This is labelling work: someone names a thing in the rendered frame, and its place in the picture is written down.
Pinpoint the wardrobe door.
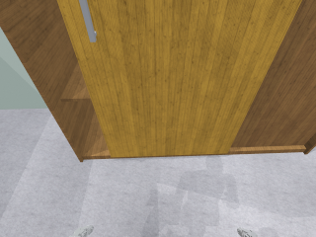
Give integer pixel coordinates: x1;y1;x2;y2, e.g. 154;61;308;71
231;0;316;148
57;0;302;158

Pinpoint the right robot hand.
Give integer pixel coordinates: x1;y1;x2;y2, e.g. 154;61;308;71
237;227;258;237

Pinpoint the handle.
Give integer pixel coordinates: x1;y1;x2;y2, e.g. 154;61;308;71
79;0;97;42

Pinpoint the left robot hand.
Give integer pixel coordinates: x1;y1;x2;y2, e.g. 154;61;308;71
69;225;94;237

